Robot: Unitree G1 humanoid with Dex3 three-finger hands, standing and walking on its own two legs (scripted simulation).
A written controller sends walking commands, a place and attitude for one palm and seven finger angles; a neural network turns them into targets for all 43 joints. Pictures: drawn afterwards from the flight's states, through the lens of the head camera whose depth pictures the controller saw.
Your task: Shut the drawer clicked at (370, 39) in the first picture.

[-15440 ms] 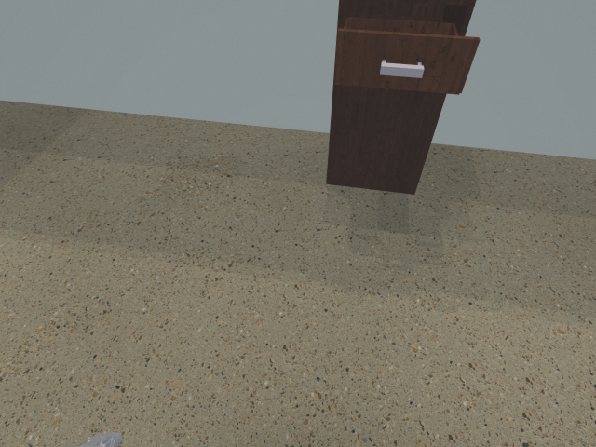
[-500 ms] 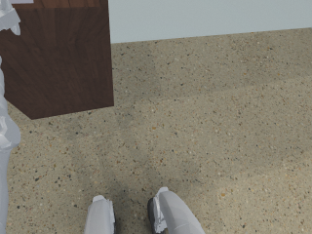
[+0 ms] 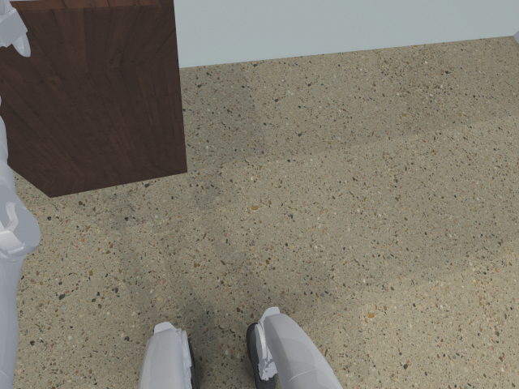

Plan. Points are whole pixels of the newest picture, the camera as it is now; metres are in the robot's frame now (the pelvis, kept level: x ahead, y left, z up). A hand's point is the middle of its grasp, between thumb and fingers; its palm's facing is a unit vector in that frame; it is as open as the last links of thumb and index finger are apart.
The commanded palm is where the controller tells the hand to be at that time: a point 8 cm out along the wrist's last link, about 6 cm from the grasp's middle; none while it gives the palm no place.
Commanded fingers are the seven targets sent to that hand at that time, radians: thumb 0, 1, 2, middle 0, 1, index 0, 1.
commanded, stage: pull the fist back off the drawer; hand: left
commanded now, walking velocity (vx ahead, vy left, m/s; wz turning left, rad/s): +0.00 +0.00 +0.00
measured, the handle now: out of the picture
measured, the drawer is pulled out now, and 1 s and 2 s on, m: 0.00 0.00 0.00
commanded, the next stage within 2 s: draw the hand back to the body in 0.24 s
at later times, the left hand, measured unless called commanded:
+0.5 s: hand (13, 42) +0.55 +0.21 +0.11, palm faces +0.12 -0.99 -0.02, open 3.3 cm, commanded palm +0.49 +0.25 +0.12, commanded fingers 0.00 0.90 0.90 -1.40 -1.60 -1.40 -1.60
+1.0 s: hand out of the picture +0.37 +0.22 +0.18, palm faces +0.25 -0.94 -0.21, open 3.3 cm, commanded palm +0.32 +0.26 +0.19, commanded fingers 0.00 0.90 0.90 -1.40 -1.60 -1.40 -1.60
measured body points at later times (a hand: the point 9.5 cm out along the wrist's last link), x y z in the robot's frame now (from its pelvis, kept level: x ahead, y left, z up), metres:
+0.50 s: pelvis +0.05 +0.00 +0.03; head +0.18 +0.02 +0.46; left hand +0.54 +0.26 +0.11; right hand +0.06 -0.27 -0.08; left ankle +0.04 +0.10 -0.64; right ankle +0.03 -0.13 -0.64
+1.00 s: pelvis +0.05 -0.01 +0.08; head +0.06 -0.03 +0.53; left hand +0.35 +0.27 +0.19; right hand +0.23 -0.25 -0.01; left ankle +0.04 +0.10 -0.64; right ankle +0.03 -0.13 -0.64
